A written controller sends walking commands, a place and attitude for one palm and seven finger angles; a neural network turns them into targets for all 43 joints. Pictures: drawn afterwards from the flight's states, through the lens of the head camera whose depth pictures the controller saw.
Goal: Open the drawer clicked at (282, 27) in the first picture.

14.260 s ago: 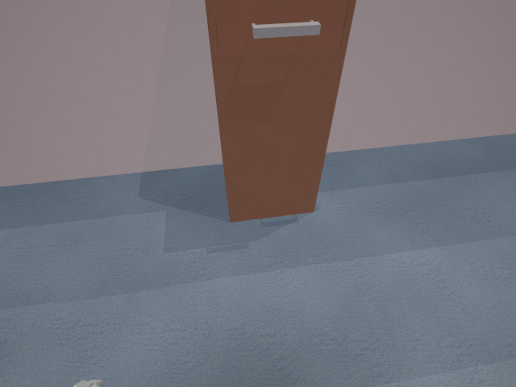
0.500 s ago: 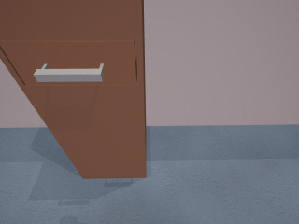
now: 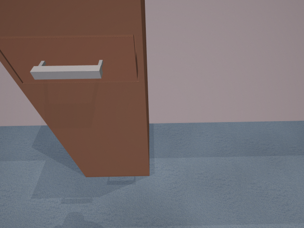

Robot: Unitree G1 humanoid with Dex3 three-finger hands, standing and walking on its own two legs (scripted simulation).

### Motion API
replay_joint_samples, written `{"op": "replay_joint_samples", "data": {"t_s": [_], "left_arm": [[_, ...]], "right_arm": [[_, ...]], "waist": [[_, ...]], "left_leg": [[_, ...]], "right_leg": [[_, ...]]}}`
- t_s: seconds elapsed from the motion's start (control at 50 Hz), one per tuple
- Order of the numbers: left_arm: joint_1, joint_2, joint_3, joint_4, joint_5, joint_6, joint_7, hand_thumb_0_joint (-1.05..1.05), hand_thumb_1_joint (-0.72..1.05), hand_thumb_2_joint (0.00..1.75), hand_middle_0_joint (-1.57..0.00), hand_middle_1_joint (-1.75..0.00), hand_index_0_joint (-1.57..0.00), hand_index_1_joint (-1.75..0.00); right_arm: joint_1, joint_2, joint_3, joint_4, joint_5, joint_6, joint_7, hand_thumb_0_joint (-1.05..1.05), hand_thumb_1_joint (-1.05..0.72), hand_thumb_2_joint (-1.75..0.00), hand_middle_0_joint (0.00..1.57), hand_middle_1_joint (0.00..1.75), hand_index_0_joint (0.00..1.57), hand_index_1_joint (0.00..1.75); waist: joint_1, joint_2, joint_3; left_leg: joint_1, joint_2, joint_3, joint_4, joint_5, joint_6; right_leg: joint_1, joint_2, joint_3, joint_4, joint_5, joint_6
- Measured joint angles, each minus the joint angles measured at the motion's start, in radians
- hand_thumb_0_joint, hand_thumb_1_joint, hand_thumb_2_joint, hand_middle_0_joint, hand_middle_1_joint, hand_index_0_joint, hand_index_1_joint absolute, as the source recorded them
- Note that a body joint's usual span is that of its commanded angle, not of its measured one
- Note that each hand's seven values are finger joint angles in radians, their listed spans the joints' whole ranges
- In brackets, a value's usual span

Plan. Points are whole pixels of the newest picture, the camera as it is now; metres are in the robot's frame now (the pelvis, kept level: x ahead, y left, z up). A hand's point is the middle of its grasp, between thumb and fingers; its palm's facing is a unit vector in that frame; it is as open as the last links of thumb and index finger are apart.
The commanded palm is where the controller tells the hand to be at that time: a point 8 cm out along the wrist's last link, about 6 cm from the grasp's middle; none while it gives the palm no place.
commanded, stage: come to a stop and stand still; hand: left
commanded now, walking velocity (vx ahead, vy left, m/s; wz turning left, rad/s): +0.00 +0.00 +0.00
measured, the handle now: (69, 67) +0.51 +0.28 +0.15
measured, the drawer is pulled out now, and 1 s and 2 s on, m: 0.00 0.00 0.00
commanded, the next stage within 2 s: look again from close up in 0.80 s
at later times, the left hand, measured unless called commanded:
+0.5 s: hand out of the picture -0.02 +0.21 -0.18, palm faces +0.02 -0.98 -0.18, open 7.4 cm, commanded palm none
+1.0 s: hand out of the picture -0.05 +0.19 -0.18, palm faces +0.02 -0.99 -0.14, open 7.4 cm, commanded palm none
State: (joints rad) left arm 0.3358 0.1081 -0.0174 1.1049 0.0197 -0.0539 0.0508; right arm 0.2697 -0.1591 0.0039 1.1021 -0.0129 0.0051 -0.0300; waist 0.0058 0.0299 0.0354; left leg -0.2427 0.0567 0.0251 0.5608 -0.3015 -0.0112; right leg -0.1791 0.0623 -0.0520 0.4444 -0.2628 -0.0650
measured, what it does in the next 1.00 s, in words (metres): stands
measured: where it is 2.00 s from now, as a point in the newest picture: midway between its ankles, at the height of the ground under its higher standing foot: outside the picture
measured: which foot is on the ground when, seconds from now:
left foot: down 0.00-1.00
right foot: down 0.00-1.00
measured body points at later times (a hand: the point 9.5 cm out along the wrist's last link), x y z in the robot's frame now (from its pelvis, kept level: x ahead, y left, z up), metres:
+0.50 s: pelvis -0.02 +0.04 +0.00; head -0.03 +0.05 +0.45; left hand -0.02 +0.26 -0.16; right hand -0.03 -0.18 -0.16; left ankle -0.01 +0.13 -0.74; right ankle -0.02 -0.07 -0.74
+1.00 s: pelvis -0.02 +0.04 +0.00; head -0.02 +0.05 +0.45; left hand -0.04 +0.25 -0.16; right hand -0.02 -0.17 -0.16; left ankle -0.01 +0.13 -0.74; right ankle -0.02 -0.07 -0.74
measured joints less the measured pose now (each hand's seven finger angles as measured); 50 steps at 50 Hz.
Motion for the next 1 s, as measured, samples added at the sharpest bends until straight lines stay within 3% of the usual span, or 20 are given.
{"op": "replay_joint_samples", "data": {"t_s": [0.08,0.4,1.0], "left_arm": [[0.006,0.003,-0.003,-0.003,-0.002,0.017,-0.003,0.00,0.90,0.90,-0.20,-0.30,-0.20,-0.30],[-0.024,0.058,0.003,-0.034,-0.002,0.041,-0.019,0.00,0.91,0.90,-0.20,-0.30,-0.20,-0.30],[0.012,0.011,-0.007,0.005,-0.002,0.034,-0.018,0.00,0.90,0.90,-0.20,-0.30,-0.20,-0.30]], "right_arm": [[0.002,-0.011,-0.012,-0.037,-0.002,-0.009,-0.001,0.01,-0.92,-0.90,0.20,0.30,0.20,0.30],[0.045,0.011,0.014,-0.024,-0.011,-0.015,0.008,0.01,-0.92,-0.90,0.20,0.30,0.20,0.30],[0.022,0.025,0.011,0.029,-0.003,-0.023,0.004,0.01,-0.91,-0.90,0.20,0.30,0.20,0.30]], "waist": [[-0.019,0.004,-0.012],[-0.005,-0.038,-0.044],[0.002,-0.047,-0.023]], "left_leg": [[0.014,-0.017,-0.005,-0.026,0.015,0.005],[0.024,-0.070,0.020,-0.075,0.057,0.043],[0.034,-0.078,0.034,-0.120,0.082,0.052]], "right_leg": [[-0.010,-0.007,-0.005,0.049,-0.027,0.006],[-0.020,-0.062,0.017,0.040,0.001,0.050],[-0.019,-0.069,0.031,0.006,0.025,0.061]]}}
